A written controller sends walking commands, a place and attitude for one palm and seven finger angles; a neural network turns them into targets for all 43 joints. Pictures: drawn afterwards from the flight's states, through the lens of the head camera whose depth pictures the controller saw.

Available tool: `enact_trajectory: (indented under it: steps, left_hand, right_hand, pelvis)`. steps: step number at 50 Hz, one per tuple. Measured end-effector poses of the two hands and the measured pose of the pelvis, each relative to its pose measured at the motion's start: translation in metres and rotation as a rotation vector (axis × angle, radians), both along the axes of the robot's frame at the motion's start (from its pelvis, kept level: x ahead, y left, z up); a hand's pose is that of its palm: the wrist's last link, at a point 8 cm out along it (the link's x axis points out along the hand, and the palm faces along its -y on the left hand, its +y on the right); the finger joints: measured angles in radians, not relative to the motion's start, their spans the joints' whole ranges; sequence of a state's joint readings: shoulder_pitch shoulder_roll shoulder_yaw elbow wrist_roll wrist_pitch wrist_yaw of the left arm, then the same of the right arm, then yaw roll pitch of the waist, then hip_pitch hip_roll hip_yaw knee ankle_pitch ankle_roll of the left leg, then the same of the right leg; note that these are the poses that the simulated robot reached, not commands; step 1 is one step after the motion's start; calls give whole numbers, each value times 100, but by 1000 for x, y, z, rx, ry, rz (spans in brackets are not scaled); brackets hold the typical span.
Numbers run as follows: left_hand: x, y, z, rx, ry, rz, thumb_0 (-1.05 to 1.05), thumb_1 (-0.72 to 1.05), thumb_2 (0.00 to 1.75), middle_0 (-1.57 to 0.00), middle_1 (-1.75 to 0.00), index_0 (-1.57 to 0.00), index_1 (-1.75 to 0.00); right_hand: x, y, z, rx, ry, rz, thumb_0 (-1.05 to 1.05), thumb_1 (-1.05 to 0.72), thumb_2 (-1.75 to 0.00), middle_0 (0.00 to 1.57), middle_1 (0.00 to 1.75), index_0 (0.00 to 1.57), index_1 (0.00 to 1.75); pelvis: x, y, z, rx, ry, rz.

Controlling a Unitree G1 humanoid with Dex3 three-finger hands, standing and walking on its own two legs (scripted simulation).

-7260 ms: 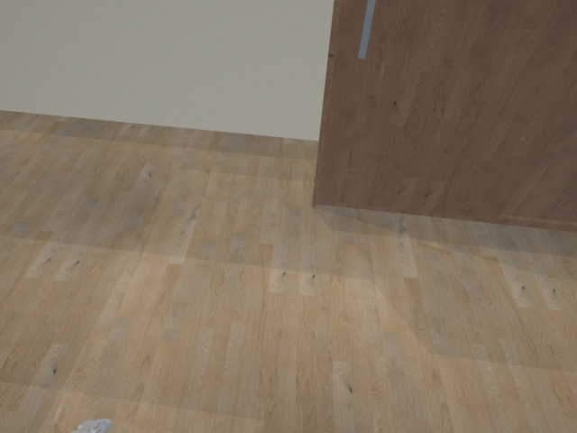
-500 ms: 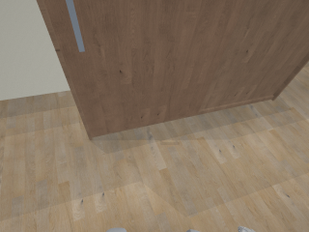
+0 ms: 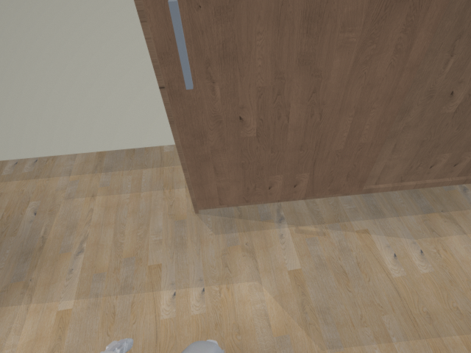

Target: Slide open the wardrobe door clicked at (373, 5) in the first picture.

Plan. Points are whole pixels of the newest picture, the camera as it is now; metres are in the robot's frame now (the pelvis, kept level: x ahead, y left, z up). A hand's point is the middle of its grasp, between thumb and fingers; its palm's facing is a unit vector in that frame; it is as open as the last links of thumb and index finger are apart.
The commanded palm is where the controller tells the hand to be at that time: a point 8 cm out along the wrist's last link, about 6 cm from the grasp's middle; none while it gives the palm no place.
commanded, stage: turn to face it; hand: left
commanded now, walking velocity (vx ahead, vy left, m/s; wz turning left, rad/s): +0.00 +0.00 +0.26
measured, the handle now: (182, 45) +0.86 +0.18 +0.12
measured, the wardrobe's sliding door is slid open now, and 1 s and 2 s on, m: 0.00 0.00 0.00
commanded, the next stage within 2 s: take the last steps up to it in 0.04 s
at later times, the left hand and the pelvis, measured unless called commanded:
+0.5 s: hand out of the picture -0.02 +0.23 -0.17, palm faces +0.15 -0.97 -0.19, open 7.4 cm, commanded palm none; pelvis +0.01 +0.04 +0.01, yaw +5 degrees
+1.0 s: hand out of the picture +0.14 +0.16 -0.17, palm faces +0.15 -0.98 -0.16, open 7.3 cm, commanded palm none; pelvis +0.16 +0.00 +0.01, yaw +6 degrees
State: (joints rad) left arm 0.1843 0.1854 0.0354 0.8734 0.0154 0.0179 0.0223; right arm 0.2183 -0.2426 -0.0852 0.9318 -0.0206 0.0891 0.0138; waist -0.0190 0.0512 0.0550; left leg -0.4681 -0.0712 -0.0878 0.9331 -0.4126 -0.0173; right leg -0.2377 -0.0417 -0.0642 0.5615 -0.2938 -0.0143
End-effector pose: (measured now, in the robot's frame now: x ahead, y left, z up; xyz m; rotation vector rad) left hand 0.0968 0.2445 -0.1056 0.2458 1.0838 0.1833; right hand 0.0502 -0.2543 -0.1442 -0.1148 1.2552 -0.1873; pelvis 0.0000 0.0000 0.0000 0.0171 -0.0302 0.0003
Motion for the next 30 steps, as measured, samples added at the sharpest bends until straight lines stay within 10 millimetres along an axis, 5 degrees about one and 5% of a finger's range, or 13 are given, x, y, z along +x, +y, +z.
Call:
enact_trajectory:
  steps: [9, 18, 24, 30]
  left_hand:
    - [-75, -1, -11, -40, 126, 108, 1, 90, 90, -20, -30, -20, -30]
    - [-152, 31, -44, -109, 299, 216, 1, 90, 90, -20, -30, -20, -30]
    - [-136, 38, -32, -127, 314, 201, 1, 91, 90, -20, -30, -20, -30]
    - [-75, 30, -26, -115, 258, 160, 1, 91, 90, -19, -30, -20, -30]
  right_hand:
    - [-3, -1, 9, -27, 63, 78, 0, -91, -90, 20, 30, 19, 30]
    - [23, 46, 20, -70, -34, 175, 0, -91, -90, 20, 30, 19, 30]
    - [2, 65, 26, -40, 20, 141, 0, -92, -90, 20, 30, 20, 30]
    - [-23, 59, 15, -5, 148, 78, 0, -91, -90, 20, 30, 20, 30]
  pelvis:
    - [-10, 2, 7, 18, 4, 69]
    - [-10, 32, -2, -15, 1, 88]
    - [8, 36, 11, -32, -2, 92]
    - [34, 28, 11, -20, 5, 82]
